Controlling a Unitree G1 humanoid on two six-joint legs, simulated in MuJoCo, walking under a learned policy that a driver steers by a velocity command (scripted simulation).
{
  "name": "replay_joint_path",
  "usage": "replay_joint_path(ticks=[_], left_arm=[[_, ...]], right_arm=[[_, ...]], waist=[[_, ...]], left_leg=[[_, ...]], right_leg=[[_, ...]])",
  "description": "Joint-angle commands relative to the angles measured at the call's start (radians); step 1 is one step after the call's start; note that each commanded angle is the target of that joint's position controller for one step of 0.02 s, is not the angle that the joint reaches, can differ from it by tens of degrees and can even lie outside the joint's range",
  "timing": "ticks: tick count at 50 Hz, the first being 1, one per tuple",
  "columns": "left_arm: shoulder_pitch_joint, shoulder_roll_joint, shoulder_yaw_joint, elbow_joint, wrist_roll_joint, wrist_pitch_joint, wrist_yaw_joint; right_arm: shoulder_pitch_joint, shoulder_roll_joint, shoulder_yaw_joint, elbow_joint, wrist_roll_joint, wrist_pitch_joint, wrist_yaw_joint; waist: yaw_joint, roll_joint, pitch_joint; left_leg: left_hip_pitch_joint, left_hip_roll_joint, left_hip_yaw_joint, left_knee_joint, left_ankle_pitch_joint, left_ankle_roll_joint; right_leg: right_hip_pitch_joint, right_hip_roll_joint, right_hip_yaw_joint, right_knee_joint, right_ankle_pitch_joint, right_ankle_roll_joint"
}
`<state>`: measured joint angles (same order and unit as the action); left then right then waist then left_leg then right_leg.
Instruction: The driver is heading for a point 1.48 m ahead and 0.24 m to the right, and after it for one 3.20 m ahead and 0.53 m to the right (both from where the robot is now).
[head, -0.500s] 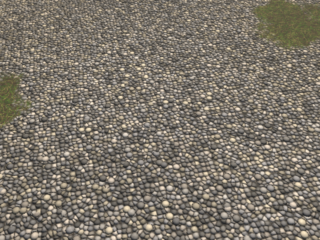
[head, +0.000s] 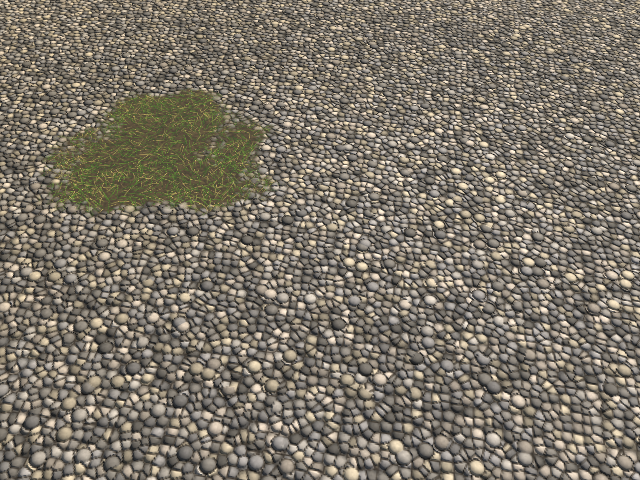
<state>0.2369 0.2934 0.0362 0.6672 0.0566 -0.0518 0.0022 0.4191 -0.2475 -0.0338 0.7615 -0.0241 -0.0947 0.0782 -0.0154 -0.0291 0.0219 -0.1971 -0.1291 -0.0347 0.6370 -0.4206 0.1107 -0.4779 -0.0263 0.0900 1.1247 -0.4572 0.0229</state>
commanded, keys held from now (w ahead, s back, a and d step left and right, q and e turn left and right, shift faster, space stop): w+q+shift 0.06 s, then w+shift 0.06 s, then w+e+shift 0.86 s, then w+shift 0.02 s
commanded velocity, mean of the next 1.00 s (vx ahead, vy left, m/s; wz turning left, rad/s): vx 0.92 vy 0.00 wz -0.38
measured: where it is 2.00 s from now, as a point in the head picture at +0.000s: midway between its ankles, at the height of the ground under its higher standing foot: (462, 138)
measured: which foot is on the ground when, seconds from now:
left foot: down 0.00-0.50, up 0.52-0.82, down 0.84-1.00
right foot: up 0.00-0.48, down 0.50-0.84, up 0.86-1.00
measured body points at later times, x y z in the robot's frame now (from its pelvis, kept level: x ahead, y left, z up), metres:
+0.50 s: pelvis +0.37 +0.01 -0.10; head +0.39 +0.01 +0.35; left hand +0.59 +0.26 -0.18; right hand +0.24 -0.28 -0.21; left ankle -0.02 +0.06 -0.65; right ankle +0.48 -0.04 -0.84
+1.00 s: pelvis +0.87 -0.03 -0.13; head +0.89 -0.03 +0.31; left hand +1.11 +0.19 -0.24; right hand +0.82 -0.31 -0.25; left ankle +0.93 +0.10 -0.87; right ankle +0.79 -0.09 -0.75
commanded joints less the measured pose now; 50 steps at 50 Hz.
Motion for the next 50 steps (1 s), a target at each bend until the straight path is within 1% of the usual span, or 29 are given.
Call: replay_joint_path(ticks=[1, 2, 5, 10, 13, 16, 19, 22, 24, 25, 26, 27, 28, 29, 30, 31, 33, 34, 35, 37, 39, 41, 42, 43, 44, 45, 46, 47, 50], left_arm=[[-0.179, 0.159, 0.045, -0.098, -0.039, 0.021, -0.019], [-0.172, 0.137, 0.042, -0.091, -0.04, 0.029, -0.019], [-0.261, 0.161, 0.056, -0.089, -0.035, 0.039, -0.014], [-0.283, 0.095, 0.048, -0.053, -0.034, 0.042, -0.06], [-0.37, 0.098, 0.049, -0.071, -0.033, 0.03, -0.07], [-0.425, 0.1, 0.048, -0.078, -0.034, 0.02, -0.058], [-0.49, 0.089, 0.039, -0.096, -0.016, -0.014, -0.051], [-0.196, 0.075, 0.033, 0.021, -0.007, -0.016, -0.05], [0.241, 0.156, 0.067, 0.189, -0.007, 0.004, -0.04], [0.481, 0.189, 0.089, 0.269, -0.016, 0.005, -0.038], [0.475, 0.244, 0.093, 0.292, -0.017, 0.003, -0.037], [0.478, 0.261, 0.088, 0.282, -0.022, -0.01, -0.033], [0.436, 0.237, 0.099, 0.267, -0.009, -0.001, -0.018], [0.352, 0.222, 0.099, 0.245, -0.013, 0.004, -0.002], [0.272, 0.168, 0.073, 0.245, -0.02, -0.003, 0.002], [0.223, 0.191, 0.07, 0.25, -0.039, -0.011, 0.017], [0.106, 0.178, 0.056, 0.216, -0.045, -0.033, 0.009], [0.088, 0.191, 0.063, 0.211, -0.042, -0.043, 0.004], [0.058, 0.195, 0.074, 0.194, -0.046, -0.056, -0.001], [0.077, 0.196, 0.086, 0.2, -0.072, -0.063, -0.021], [0.144, 0.217, 0.095, 0.217, -0.079, -0.054, -0.026], [0.11, 0.232, 0.094, 0.218, -0.056, -0.05, -0.025], [0.098, 0.066, 0.053, 0.183, -0.046, -0.052, -0.022], [0.201, -0.004, 0.027, 0.114, -0.084, -0.042, -0.004], [0.181, 0.054, 0.029, 0.101, -0.061, -0.024, 0.0], [0.124, 0.075, 0.031, 0.113, -0.042, -0.004, -0.01], [0.073, 0.073, 0.034, 0.108, -0.034, 0.01, -0.024], [0.038, 0.058, 0.034, 0.091, -0.031, 0.022, -0.038], [-0.081, 0.0, 0.011, -0.002, -0.027, 0.052, -0.061]], right_arm=[[0.007, -0.275, -0.081, -0.087, 0.034, 0.086, -0.043], [0.026, -0.25, -0.073, -0.073, 0.029, 0.079, -0.049], [0.116, -0.207, -0.064, 0.007, 0.036, 0.039, -0.065], [0.098, -0.167, -0.049, 0.041, 0.017, 0.02, -0.078], [0.143, -0.189, -0.048, 0.068, -0.001, 0.01, -0.093], [0.215, -0.208, -0.049, 0.124, -0.021, 0.0, -0.112], [0.295, -0.219, -0.041, 0.185, -0.035, -0.01, -0.125], [0.195, -0.23, -0.029, 0.193, -0.006, -0.007, -0.134], [0.055, -0.207, -0.019, 0.193, -0.012, 0.008, -0.148], [-0.186, -0.234, -0.036, 0.143, 0.008, 0.007, -0.141], [-0.222, -0.156, -0.01, 0.063, 0.0, -0.018, -0.127], [-0.123, -0.143, 0.011, 0.029, 0.046, -0.03, -0.129], [-0.118, -0.206, 0.016, 0.024, 0.046, -0.027, -0.121], [-0.178, -0.22, 0.024, 0.018, 0.001, -0.035, -0.11], [-0.247, -0.231, 0.011, 0.015, -0.039, -0.041, -0.098], [-0.26, -0.189, 0.018, -0.023, -0.06, -0.024, -0.078], [-0.343, -0.173, 0.027, -0.08, -0.062, 0.006, -0.062], [-0.372, -0.129, 0.04, -0.095, -0.055, 0.006, -0.054], [-0.337, -0.095, 0.045, -0.095, -0.03, 0.004, -0.051], [-0.305, -0.1, 0.032, -0.074, 0.001, 0.004, -0.056], [-0.255, -0.133, 0.013, -0.062, 0.001, 0.01, -0.07], [0.047, -0.222, -0.035, 0.008, -0.006, 0.008, -0.096], [0.185, -0.291, -0.053, 0.03, -0.037, 0.0, -0.113], [0.123, -0.341, -0.059, 0.008, -0.057, 0.001, -0.106], [-0.005, -0.294, -0.066, 0.007, -0.028, 0.003, -0.1], [-0.104, -0.189, -0.047, -0.009, -0.018, 0.004, -0.093], [-0.125, -0.146, -0.04, 0.006, -0.021, 0.004, -0.089], [-0.118, -0.129, -0.033, 0.029, -0.027, 0.001, -0.091], [-0.07, -0.085, -0.02, 0.103, 0.002, -0.024, -0.081]], waist=[[-0.031, 0.005, 0.094], [-0.034, 0.054, 0.102], [-0.064, 0.103, 0.111], [-0.07, 0.133, 0.068], [-0.1, 0.1, 0.128], [-0.141, 0.061, 0.176], [-0.182, 0.028, 0.202], [-0.011, 0.036, 0.034], [0.215, 0.042, -0.054], [0.394, -0.16, -0.069], [0.265, -0.207, -0.081], [0.199, -0.18, -0.228], [0.213, -0.013, -0.31], [0.186, 0.074, -0.218], [0.119, 0.17, -0.077], [0.018, 0.127, 0.036], [-0.059, 0.14, 0.207], [-0.061, 0.103, 0.191], [-0.076, 0.046, 0.156], [-0.055, 0.038, 0.103], [-0.057, 0.058, 0.002], [-0.242, 0.049, -0.16], [-0.253, 0.192, -0.252], [-0.109, 0.333, -0.327], [-0.068, 0.316, -0.253], [-0.052, 0.189, -0.108], [-0.053, 0.126, -0.014], [-0.036, 0.117, 0.022], [0.006, 0.129, 0.077]], left_leg=[[0.075, 0.324, -0.527, -0.408, 0.174, 0.213], [0.068, 0.3, -0.501, -0.417, 0.267, 0.207], [0.233, 0.256, -0.438, -0.433, 0.296, 0.174], [0.127, 0.181, -0.288, -0.404, 0.266, 0.11], [0.184, 0.226, -0.275, -0.4, 0.252, 0.114], [0.343, 0.252, -0.202, -0.372, 0.449, 0.094], [0.525, 0.249, -0.12, -0.325, 0.746, 0.036], [0.373, 0.225, -0.005, -0.038, 1.178, -0.041], [0.136, 0.205, 0.005, 0.489, 1.262, -0.074], [-0.096, 0.039, 0.11, 1.071, 0.638, -0.122], [-0.567, 0.007, 0.056, 1.232, -0.17, -0.1], [-0.765, 0.071, -0.064, 1.204, -0.19, -0.142], [-0.934, 0.129, -0.115, 1.16, -0.129, -0.161], [-0.917, 0.176, -0.129, 1.038, -0.072, -0.144], [-0.845, 0.183, -0.099, 0.913, 0.006, -0.118], [-0.714, 0.197, -0.111, 0.746, -0.014, -0.139], [-0.423, 0.25, -0.071, 0.377, 0.008, -0.177], [-0.256, 0.228, -0.021, 0.277, 0.133, -0.178], [-0.07, 0.196, 0.007, 0.203, 0.3, -0.168], [0.132, 0.16, 0.041, 0.116, 0.521, -0.155], [0.231, 0.105, 0.043, 0.014, 0.478, -0.138], [0.503, 0.113, 0.035, 0.0, 0.292, -0.122], [0.616, 0.367, -0.235, -0.059, 0.043, -0.07], [0.592, 0.629, -0.791, -0.296, -0.113, -0.016], [0.481, 0.604, -0.924, -0.388, -0.379, 0.055], [0.336, 0.544, -0.725, -0.381, -0.43, 0.052], [0.223, 0.499, -0.566, -0.378, -0.29, 0.033], [0.149, 0.465, -0.433, -0.388, -0.151, 0.011], [0.069, 0.423, -0.182, -0.467, 0.12, -0.025]], right_leg=[[-0.271, -0.047, -0.029, -0.086, 0.156, 0.036], [-0.252, -0.048, -0.033, -0.099, 0.208, 0.042], [-0.383, -0.057, 0.006, -0.25, 0.396, 0.048], [-0.18, -0.01, -0.072, -0.455, 0.7, 0.004], [-0.26, -0.024, -0.077, -0.485, 0.699, -0.056], [-0.36, 0.011, -0.068, -0.533, 0.634, -0.107], [-0.421, 0.043, -0.119, -0.65, 0.614, -0.134], [0.111, 0.104, -0.209, -0.712, 0.756, -0.154], [0.524, 0.063, -0.167, -0.685, 0.73, -0.213], [0.74, -0.011, -0.094, -0.852, 0.89, -0.324], [1.047, -0.115, 0.016, -0.521, 1.102, -0.309], [1.295, -0.272, 0.263, -0.464, 1.369, -0.428], [1.371, -0.337, 0.507, -0.582, 0.754, -0.55], [1.147, -0.331, 0.621, -0.747, 0.403, -0.547], [0.9, -0.249, 0.549, -0.833, 0.348, -0.455], [0.612, -0.219, 0.551, -0.881, 0.46, -0.445], [0.098, -0.148, 0.418, -0.996, 0.51, -0.393], [-0.034, -0.085, 0.364, -1.01, 0.551, -0.37], [-0.137, -0.041, 0.313, -1.004, 0.579, -0.335], [-0.158, 0.008, 0.272, -0.972, 0.631, -0.274], [0.022, 0.045, 0.259, -0.781, 0.844, -0.211], [0.04, 0.094, 0.216, -0.278, 0.965, -0.15], [-0.075, 0.159, 0.159, 0.124, 0.285, -0.14], [-0.195, 0.16, 0.055, 0.359, -0.069, -0.147], [-0.293, 0.091, 0.023, 0.393, 0.042, -0.165], [-0.314, 0.017, 0.009, 0.341, 0.12, -0.166], [-0.31, -0.008, -0.005, 0.31, 0.138, -0.164], [-0.291, -0.034, -0.003, 0.286, 0.138, -0.157], [-0.307, -0.083, -0.015, 0.198, 0.165, -0.139]])
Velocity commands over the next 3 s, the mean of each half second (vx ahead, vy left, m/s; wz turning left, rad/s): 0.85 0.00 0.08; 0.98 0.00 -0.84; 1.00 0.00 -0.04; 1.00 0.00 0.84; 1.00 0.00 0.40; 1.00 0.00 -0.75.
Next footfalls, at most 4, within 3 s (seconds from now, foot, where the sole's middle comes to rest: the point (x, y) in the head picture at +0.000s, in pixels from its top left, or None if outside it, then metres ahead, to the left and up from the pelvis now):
0.50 right None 0.50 -0.04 -0.90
0.84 left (286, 330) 0.97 0.09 -0.90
1.24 right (423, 258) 1.22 -0.31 -0.90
1.70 left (434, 161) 1.67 -0.41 -0.90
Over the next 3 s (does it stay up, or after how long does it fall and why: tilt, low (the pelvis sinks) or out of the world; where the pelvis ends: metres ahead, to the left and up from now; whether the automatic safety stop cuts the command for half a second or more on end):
stays up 2.65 -0.43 -0.18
